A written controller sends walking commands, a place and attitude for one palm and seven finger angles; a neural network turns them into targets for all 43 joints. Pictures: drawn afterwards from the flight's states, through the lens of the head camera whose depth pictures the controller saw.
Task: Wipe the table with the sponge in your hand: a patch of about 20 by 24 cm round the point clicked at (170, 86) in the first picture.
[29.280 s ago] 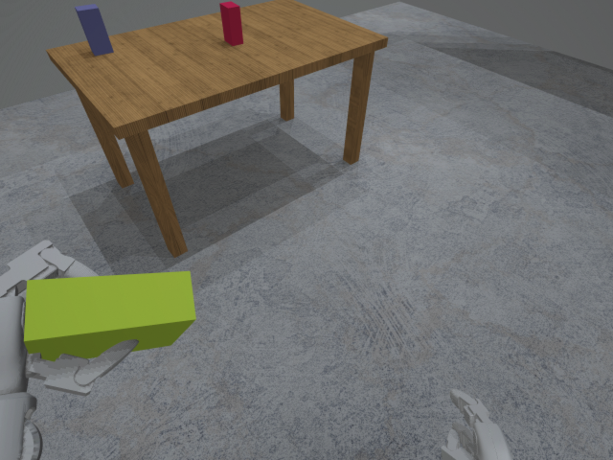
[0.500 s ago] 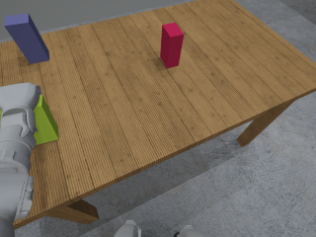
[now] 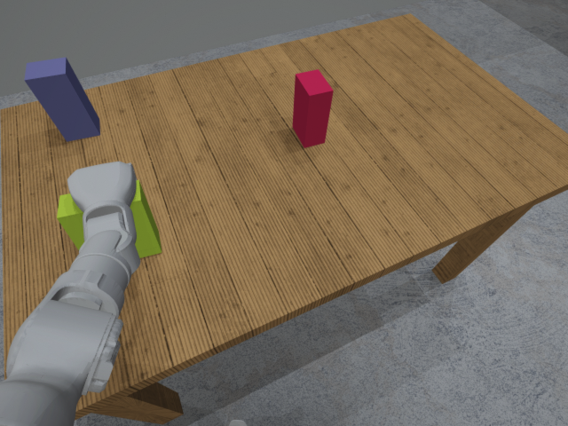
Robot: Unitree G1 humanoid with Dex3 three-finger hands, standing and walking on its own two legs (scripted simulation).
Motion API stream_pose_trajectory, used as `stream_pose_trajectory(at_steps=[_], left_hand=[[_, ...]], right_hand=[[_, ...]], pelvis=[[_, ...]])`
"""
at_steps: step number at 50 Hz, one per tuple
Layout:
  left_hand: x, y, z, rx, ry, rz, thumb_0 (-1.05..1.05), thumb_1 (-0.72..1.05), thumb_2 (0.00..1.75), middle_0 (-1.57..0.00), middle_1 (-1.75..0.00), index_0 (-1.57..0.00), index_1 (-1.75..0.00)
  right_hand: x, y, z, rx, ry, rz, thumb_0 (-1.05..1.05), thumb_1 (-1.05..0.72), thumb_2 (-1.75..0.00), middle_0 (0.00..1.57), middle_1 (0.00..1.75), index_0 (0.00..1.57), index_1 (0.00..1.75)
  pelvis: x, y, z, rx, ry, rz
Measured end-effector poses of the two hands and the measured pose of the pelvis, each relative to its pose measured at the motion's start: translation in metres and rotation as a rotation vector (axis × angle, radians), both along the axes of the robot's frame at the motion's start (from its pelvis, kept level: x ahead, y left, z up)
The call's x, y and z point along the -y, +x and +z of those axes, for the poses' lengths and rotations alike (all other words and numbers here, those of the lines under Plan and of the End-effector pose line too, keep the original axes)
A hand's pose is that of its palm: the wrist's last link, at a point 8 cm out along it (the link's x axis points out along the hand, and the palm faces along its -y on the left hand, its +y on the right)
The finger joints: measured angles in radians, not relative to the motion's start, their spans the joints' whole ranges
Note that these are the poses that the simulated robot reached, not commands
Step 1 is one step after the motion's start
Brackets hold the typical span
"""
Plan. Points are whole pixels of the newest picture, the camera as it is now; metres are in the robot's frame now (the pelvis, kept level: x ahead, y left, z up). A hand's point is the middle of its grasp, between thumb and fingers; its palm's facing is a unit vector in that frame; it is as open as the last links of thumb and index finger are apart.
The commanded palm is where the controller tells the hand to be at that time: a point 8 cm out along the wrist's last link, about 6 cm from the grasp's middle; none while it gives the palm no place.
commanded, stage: wipe back along the middle lane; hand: left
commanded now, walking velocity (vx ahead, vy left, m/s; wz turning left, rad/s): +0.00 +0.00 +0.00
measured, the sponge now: (119, 235) +0.41 +0.29 -0.04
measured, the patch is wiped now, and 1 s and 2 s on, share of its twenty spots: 0.20 0.35 0.35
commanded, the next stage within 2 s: none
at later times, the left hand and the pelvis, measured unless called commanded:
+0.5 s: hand (121, 228) +0.40 +0.26 +0.01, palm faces -0.09 +0.03 -1.00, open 9.2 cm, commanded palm +0.36 +0.24 +0.04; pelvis +0.01 -0.02 +0.01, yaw +0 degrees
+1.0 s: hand (124, 252) +0.36 +0.25 +0.01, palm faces -0.04 +0.02 -1.00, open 9.2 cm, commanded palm +0.31 +0.21 +0.04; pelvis +0.01 +0.00 +0.01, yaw +0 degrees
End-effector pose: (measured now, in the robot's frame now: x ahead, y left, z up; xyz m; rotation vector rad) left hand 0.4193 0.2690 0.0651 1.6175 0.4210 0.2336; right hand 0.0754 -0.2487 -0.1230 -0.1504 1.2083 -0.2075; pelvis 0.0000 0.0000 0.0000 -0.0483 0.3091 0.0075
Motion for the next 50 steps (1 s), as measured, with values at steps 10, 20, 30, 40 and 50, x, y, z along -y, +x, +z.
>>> stream_pose_trajectory(at_steps=[10,20,30,40,50], left_hand=[[0.006,-0.012,0.0,0.02,-0.017,0.043,-0.02,-0.47,1.13,-0.77,-1.45,-0.81,-1.5],[0.014,-0.03,-0.001,0.033,-0.02,0.018,-0.02,-0.43,1.1,-0.74,-1.48,-0.78,-1.52],[0.019,-0.041,-0.002,0.044,-0.021,0.01,-0.02,-0.42,1.1,-0.73,-1.49,-0.77,-1.54],[0.023,-0.056,-0.002,0.067,-0.034,0.01,-0.02,-0.42,1.09,-0.73,-1.5,-0.77,-1.54],[0.033,-0.08,-0.002,0.093,-0.031,0.003,-0.01,-0.41,1.09,-0.72,-1.51,-0.76,-1.55]], right_hand=[[0.024,0.003,0.003,-0.028,0.0,-0.019,0.0,-0.91,-0.89,0.2,0.3,0.2,0.29],[0.036,0.03,0.016,0.05,-0.023,-0.01,0.0,-0.91,-0.89,0.2,0.3,0.2,0.29],[0.019,0.055,0.02,0.121,-0.003,0.021,0.0,-0.91,-0.89,0.2,0.3,0.2,0.29],[-0.004,0.066,0.02,0.146,0.039,0.038,0.0,-0.91,-0.89,0.2,0.3,0.2,0.29],[-0.014,0.086,0.028,0.204,0.056,0.07,0.0,-0.91,-0.89,0.2,0.3,0.2,0.29]], pelvis=[[0.015,0.013,0.005,0.019,0.008,-0.01],[0.019,0.016,0.009,0.057,0.014,-0.007],[0.013,0.012,0.009,0.071,0.016,-0.006],[0.005,0.013,0.01,0.092,0.015,-0.009],[0.001,0.013,0.011,0.124,0.015,-0.005]])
